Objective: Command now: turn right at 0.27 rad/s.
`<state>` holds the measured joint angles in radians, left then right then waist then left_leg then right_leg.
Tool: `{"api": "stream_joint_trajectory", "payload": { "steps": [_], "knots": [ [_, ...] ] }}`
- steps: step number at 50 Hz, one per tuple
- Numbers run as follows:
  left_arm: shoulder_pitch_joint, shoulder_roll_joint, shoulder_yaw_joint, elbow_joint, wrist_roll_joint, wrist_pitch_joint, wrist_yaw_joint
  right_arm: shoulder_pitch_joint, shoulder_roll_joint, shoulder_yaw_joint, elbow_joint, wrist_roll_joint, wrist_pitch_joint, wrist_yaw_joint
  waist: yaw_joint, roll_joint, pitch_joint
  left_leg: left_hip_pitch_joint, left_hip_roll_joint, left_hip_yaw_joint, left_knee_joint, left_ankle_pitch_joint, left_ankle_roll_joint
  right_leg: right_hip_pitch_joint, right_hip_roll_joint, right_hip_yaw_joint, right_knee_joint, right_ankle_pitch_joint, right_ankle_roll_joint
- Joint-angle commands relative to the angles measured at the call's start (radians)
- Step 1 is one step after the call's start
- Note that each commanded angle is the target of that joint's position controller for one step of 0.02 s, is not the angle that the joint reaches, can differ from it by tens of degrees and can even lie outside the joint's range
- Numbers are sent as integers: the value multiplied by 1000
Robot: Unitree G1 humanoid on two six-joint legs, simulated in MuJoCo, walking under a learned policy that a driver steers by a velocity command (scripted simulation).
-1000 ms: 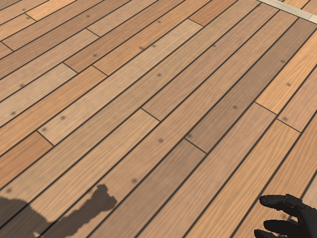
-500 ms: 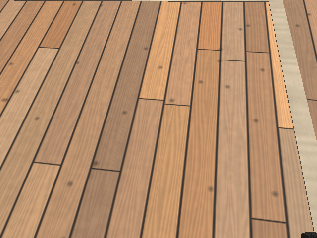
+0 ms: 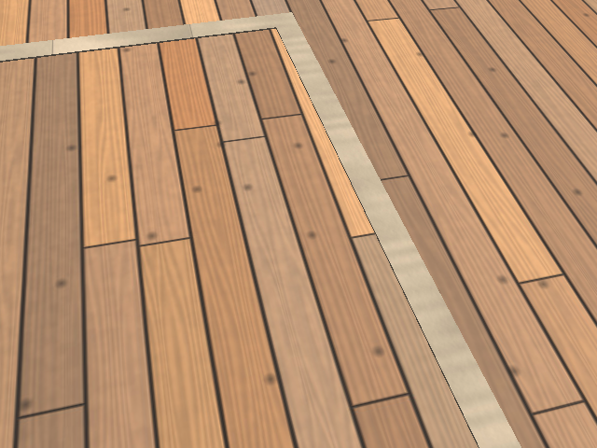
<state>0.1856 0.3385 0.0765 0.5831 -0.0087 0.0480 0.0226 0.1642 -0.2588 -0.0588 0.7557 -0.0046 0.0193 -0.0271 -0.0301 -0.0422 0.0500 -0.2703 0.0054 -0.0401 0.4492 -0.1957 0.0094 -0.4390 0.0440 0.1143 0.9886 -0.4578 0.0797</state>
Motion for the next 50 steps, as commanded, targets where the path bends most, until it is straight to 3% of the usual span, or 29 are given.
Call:
{"api": "stream_joint_trajectory", "payload": {
  "steps": [1, 3, 5, 6, 7, 8, 9, 10, 12, 18, 19, 20, 21, 22, 23, 24, 26, 29, 30, 32, 33, 34, 35, 36, 37, 38, 40, 44, 50],
  "knots": [
    [-36, 35, -3, -77, -2, -21, -3, -35, -191, -44, -61, 5, -1, 1, -11, 259, -125, 145, 200, -176, -107, 261, 214, 61, -22, -82, -235, -17, 2],
    [3, 41, 2, -47, -6, -22, -5, -18, -194, -41, -51, 17, 5, 3, 1, 252, -130, 136, 204, -175, -71, 301, 203, 156, -15, -109, -428, 96, -14],
    [47, 41, 2, -17, 4, -23, -5, 24, -165, -28, -30, 34, -2, 5, 22, 208, -125, 61, 177, -148, -31, 274, 136, 316, -16, -97, -672, 295, -64],
    [51, 85, 7, -28, 12, -20, -1, 56, -134, -16, -27, 13, -15, 11, 4, 101, -155, -19, 136, -102, 39, 150, 59, 424, -124, 28, -659, 427, -100],
    [3, 145, 16, -33, 34, -16, 1, 65, -69, 3, -42, -15, -34, 18, -45, -135, -146, -89, 35, 13, 78, -83, -20, 370, -250, 158, -613, 533, -185],
    [-28, 61, -5, -41, 43, -25, -10, -6, -99, 2, -49, -22, -40, 15, -2, -124, -132, -10, 48, 5, 51, -127, -53, 254, -267, 167, -634, 440, -238],
    [-48, 19, -18, -36, 45, -36, -16, -27, -111, -1, -46, -22, -40, 16, -4, -89, -109, 21, 48, 4, 28, -38, -66, 242, -212, 126, -634, 333, -211],
    [-31, 24, -17, -21, 46, -45, -19, -37, -106, 1, -36, -22, -39, 15, 8, -91, -105, 41, 43, 9, 24, 25, -74, 240, -167, 96, -626, 271, -175],
    [-7, 37, -18, -5, 39, -59, -21, -27, -127, -4, -25, -16, -32, 10, 14, -88, -61, 47, 51, -3, 20, 71, -71, 205, -150, 88, -631, 291, -148],
    [17, 19, -26, 21, 31, -62, -17, 4, -117, 0, 28, -8, -31, 5, 12, -18, -44, 85, 55, -1, 1, 94, -71, 197, -124, 69, -622, 315, -142],
    [46, 35, -18, 31, 26, -57, -12, 18, -112, 0, 40, -4, -30, 3, 25, -31, -81, 76, 16, 50, 47, -26, -72, 223, -117, 77, -651, 110, -157],
    [87, 94, 2, 37, 15, -49, -10, 2, -120, -4, 37, 11, -33, 4, 60, -75, -51, -30, -32, 109, 148, -177, -66, 244, -154, 160, -713, -193, -202],
    [131, 139, 15, 45, 5, -47, -9, -57, -130, -8, 10, 25, -43, 9, 95, -122, 21, -179, -31, 108, 239, -252, -48, 247, -245, 306, -801, -408, -264],
    [166, 155, 20, 55, 1, -58, -7, -129, -141, -12, -29, 43, -58, 14, 121, -156, 91, -314, 17, 44, 365, -301, -16, 247, -336, 453, -872, -465, -321],
    [171, 137, 16, 65, 0, -78, -4, -148, -142, -16, -49, 57, -76, 22, 109, -150, 127, -439, 62, -9, 446, -305, 17, 298, -382, 515, -889, -418, -350],
    [162, 102, 9, 65, -4, -97, -3, -133, -135, -16, -47, 57, -95, 32, 94, -121, 119, -520, 95, -33, 471, -266, 39, 380, -388, 500, -873, -326, -350],
    [137, 78, 7, 56, -11, -113, -7, -110, -119, -8, -33, 46, -124, 51, 83, -73, 42, -492, 116, -22, 373, -197, 55, 448, -347, 374, -845, -151, -314],
    [98, 114, 19, 41, -20, -113, -21, -86, -97, 7, -15, 32, -133, 72, 60, -90, -19, -190, 53, 68, 197, -102, 25, 286, -250, 176, -825, -12, -278],
    [120, 144, 31, 85, 52, -106, -39, -60, -96, 5, -19, -51, -80, 91, 40, -95, -46, -40, -10, 154, 146, -108, 13, 206, -199, 109, -823, -66, -268],
    [91, 111, 26, 92, 44, -105, -46, 122, -129, -12, 33, -40, -51, 81, -54, -34, -32, 264, -47, 196, 112, -64, 8, -17, -167, 63, -704, -108, -252],
    [59, 74, 12, 91, 53, -110, -45, 316, -173, -29, 86, -35, -59, 68, -156, 70, -64, 463, -15, 136, 90, -144, 23, -145, -113, 11, -466, -14, -234],
    [-23, -40, -20, 48, 61, -120, -40, 515, -284, -47, 109, -59, -74, 51, -246, 350, -126, 524, 263, -249, -100, -544, 61, -277, -3, -86, 20, -83, -190],
    [-4, -53, -25, 0, 35, -127, -31, 419, -320, -45, 79, -54, -81, 45, -161, 362, -72, 431, 385, -758, -355, -833, 122, -480, 101, 53, 222, -75, -189],
    [16, -2, -18, 11, 31, -123, -32, 274, -285, -42, 48, -42, -76, 43, -66, 195, 4, 366, 421, -719, -335, -819, 159, -545, -8, 83, 294, 72, -199],
    [19, 43, -10, 34, 42, -121, -45, 201, -224, -29, 27, -31, -82, 46, -28, 109, 2, 305, 365, -578, -290, -680, 144, -494, -68, 40, 256, 171, -190],
    [53, 50, -9, 62, 51, -117, -58, 169, -190, -19, 24, -27, -88, 49, 11, 92, -13, 246, 296, -445, -291, -571, 128, -407, -112, 8, 193, 214, -168],
    [59, 43, -14, 88, 67, -97, -80, 174, -151, -4, 32, -26, -103, 43, 22, 137, -5, 170, 220, -314, -347, -460, 127, -338, -139, -52, 174, 280, -128],
    [-81, 21, -28, 53, 54, -79, -85, 292, -130, -1, 90, -3, -121, 50, -3, 89, 80, 197, 184, -186, -421, -249, 162, -445, -150, -106, 58, 403, -98],
    [-301, -22, -59, -5, 39, -88, -94, 382, -110, 12, 144, -2, -133, 40, -44, 94, 125, 276, 172, -34, -497, 158, 163, -337, -113, -206, -283, 526, -128]
  ]
}}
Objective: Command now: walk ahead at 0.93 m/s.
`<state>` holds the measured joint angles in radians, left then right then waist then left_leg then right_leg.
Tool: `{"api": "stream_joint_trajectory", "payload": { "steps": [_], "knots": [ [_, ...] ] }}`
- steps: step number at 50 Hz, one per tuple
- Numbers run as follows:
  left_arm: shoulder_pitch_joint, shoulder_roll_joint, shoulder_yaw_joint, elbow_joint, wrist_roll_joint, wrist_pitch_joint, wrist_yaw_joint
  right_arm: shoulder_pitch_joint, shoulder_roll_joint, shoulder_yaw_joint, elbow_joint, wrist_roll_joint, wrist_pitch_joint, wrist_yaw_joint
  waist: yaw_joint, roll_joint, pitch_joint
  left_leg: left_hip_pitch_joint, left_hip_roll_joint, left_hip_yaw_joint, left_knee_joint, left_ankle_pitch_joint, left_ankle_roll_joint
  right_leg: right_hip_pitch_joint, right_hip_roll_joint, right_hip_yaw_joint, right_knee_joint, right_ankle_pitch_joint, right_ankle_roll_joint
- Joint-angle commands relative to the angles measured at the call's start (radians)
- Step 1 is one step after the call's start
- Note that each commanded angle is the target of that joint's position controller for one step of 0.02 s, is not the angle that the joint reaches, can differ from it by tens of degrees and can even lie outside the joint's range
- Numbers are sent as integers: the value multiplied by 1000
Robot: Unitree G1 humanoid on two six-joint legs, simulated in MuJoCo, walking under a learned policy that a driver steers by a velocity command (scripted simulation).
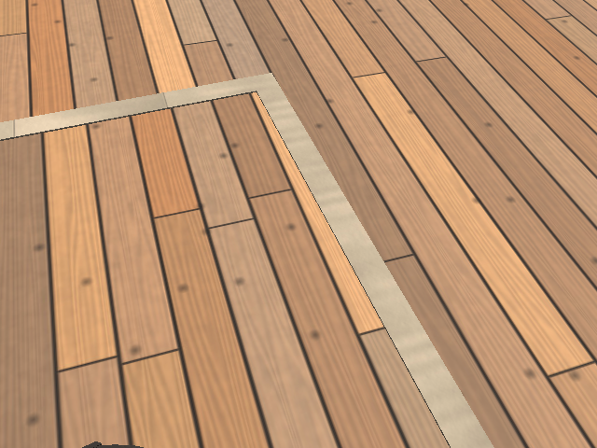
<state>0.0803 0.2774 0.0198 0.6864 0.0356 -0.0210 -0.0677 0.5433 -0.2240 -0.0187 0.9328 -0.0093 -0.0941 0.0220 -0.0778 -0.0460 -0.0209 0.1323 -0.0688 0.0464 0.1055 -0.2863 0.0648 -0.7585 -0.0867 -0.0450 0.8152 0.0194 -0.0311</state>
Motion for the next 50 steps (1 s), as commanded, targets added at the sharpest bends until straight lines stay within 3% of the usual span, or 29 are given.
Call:
{"api": "stream_joint_trajectory", "payload": {
  "steps": [1, 3, 5, 7, 8, 9, 10, 11, 12, 13, 15, 18, 21, 24, 26, 28, 29, 30, 31, 32, 33, 34, 35, 36, 38, 41, 44, 47, 50],
  "knots": [
    [-215, 38, -5, -113, -4, -22, -3, 12, -151, -27, -21, 2, -20, -13, 6, 98, 198, -85, 254, -100, -150, 357, 107, 3, 27, -59, -152, 44, -33],
    [-220, 41, -8, -114, -3, -27, 4, 4, -171, -27, -3, -2, -19, -18, 27, 106, 168, -11, 260, -44, -84, 687, 98, 98, 72, -94, -223, -9, -72],
    [-142, 71, 2, -92, 2, -28, 23, 6, -217, -35, 13, -14, -12, -30, 84, 169, 71, 52, 288, -19, 109, 1211, 83, 268, 157, -125, -219, -120, -105],
    [235, 141, 35, 25, -2, -32, 51, -45, -265, -50, 15, -29, 14, -45, 265, 196, -123, -24, 293, 6, 552, 1311, 63, 663, 191, -92, -254, -217, -146],
    [439, 206, 60, 81, 12, -32, 70, -62, -219, -40, -9, -31, 14, -43, 334, 134, -241, -257, 249, 8, 884, 996, 63, 965, 36, 82, -241, -422, -174],
    [455, 291, 88, 95, 39, -34, 75, 9, -54, -7, -57, 5, 1, -12, 219, -169, -332, -682, 49, -33, 1275, 57, 31, 1216, -249, 635, -363, -843, -275],
    [409, 237, 81, 98, 10, -36, 60, -67, -143, -25, -69, 7, -14, -11, 229, -99, -319, -810, 17, -172, 1364, -123, 67, 1175, -268, 910, -546, -885, -262],
    [306, 189, 75, 109, 9, -43, 58, -172, -157, -31, -103, 17, -15, -15, 183, -30, -112, -882, 87, -162, 1350, -4, 76, 1014, -241, 697, -561, -745, -231],
    [262, 131, 65, 112, 11, -55, 54, -197, -141, -22, -105, 13, -15, -12, 153, 62, -32, -844, 129, -150, 1293, 52, 75, 855, -221, 560, -586, -590, -216],
    [226, 102, 58, 121, 13, -65, 57, -192, -120, -19, -98, 6, -3, -5, 107, 73, 19, -800, 158, -152, 1245, 62, 68, 734, -188, 455, -617, -523, -183],
    [226, 43, 36, 153, 5, -85, 58, -158, -81, -10, -90, -15, 36, 16, 48, 16, 70, -729, 195, -158, 1192, 66, 42, 576, -147, 307, -688, -469, -139],
    [259, 57, 38, 187, -15, -115, 50, -287, -67, -5, -141, -16, 67, 32, 44, 11, 164, -836, 215, -123, 1114, 173, 20, 523, -106, 100, -762, -272, -86],
    [274, 52, 31, 200, -12, -131, 45, -416, -61, 4, -189, 0, 60, 41, 59, 17, 193, -828, 181, -29, 907, 353, 28, 517, -28, -109, -783, 20, -39],
    [364, 50, 16, 243, -31, -138, 62, -550, -32, 23, -233, -14, 35, 56, 92, 65, 233, -716, 111, 101, 619, 501, 47, 577, -38, -179, -767, 504, -19],
    [380, 101, 14, 245, -41, -138, 86, -461, -39, 24, -187, -24, 22, 56, 63, 22, 146, -582, 12, 153, 533, 545, 57, 692, -58, -186, -626, 905, -2],
    [360, 166, 27, 242, -37, -111, 109, -218, -105, 3, -101, -52, 17, 43, -41, -43, 2, -319, -67, 132, 485, 448, 78, 738, -84, -160, -303, 1040, 13],
    [308, 260, 46, 225, -56, -84, 116, -178, -198, -52, -140, 33, 8, 33, -128, -115, -106, -169, 7, -9, 451, 552, 101, 744, -97, -98, -128, 1044, 46],
    [214, 227, 45, 202, -48, -69, 114, -43, -242, -60, -95, 39, 14, 14, -200, -37, -156, -66, 91, -99, 308, 719, 119, 723, 15, -140, 213, 578, 72],
    [393, 25, -3, 187, 7, -79, 88, -56, -322, -61, -92, -14, 15, -4, -29, 387, -278, 385, 330, -343, 597, 1464, 240, 268, 165, -51, 717, -678, 113],
    [514, 42, -12, 229, -66, -107, 64, -50, -258, -51, -96, -51, 9, 0, -45, 181, -566, 489, 478, -622, 530, 1344, 417, 180, 192, 309, 858, -692, 70],
    [365, 137, 14, 192, -98, -111, 64, -139, -247, -60, -138, -30, 17, 2, -54, 64, -450, 303, 437, -547, 406, 1115, 384, 204, 138, 277, 786, -625, 51],
    [292, 118, 14, 151, -88, -105, 69, -263, -213, -52, -141, 8, 12, 7, 29, -22, -224, 75, 381, -448, 321, 890, 333, 159, 73, 186, 645, -568, 41],
    [235, 117, 22, 159, -73, -91, 82, -333, -146, -30, -157, 19, 6, 4, 55, -81, -110, -113, 350, -386, 253, 822, 298, 181, 38, 149, 581, -529, 49],
    [245, 102, 25, 162, -62, -73, 89, -358, -144, -28, -156, 10, 3, 2, 85, -65, -39, -269, 326, -332, 208, 857, 285, 255, 24, 136, 539, -487, 62],
    [281, 56, 23, 166, -49, -41, 98, -372, -137, -25, -145, -3, -1, 10, 118, -3, -18, -433, 281, -240, 155, 865, 271, 364, -5, 129, 423, -440, 91],
    [235, 34, 18, 147, -43, -30, 112, -381, -147, -28, -121, -7, 3, -4, 126, 78, -51, -429, 215, -119, 172, 958, 229, 363, -6, 99, 177, -313, 112],
    [147, 45, 17, 141, -39, -28, 113, -368, -165, -33, -103, 0, 30, -18, 84, 107, -104, -351, 184, -69, 199, 870, 182, 387, 14, 75, -31, -119, 115],
    [70, 70, 23, 130, -44, -27, 107, -359, -159, -30, -75, -1, 46, -19, 56, 131, -86, -319, 210, -101, 216, 704, 167, 401, 21, 85, -152, -73, 100],
    [72, 89, 34, 140, -27, -36, 95, -390, -141, -22, -58, 10, 54, -21, 90, 129, -61, -338, 211, -135, 301, 512, 122, 490, 42, 74, -331, -19, 50]
  ]
}}
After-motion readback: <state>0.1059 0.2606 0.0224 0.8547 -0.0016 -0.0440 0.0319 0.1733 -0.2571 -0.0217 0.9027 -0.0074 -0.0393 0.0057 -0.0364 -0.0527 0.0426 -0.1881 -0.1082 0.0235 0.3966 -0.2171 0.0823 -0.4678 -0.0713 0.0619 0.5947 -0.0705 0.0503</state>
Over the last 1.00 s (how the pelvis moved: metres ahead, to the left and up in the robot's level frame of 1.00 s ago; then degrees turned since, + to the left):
0.27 0.04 0.00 -1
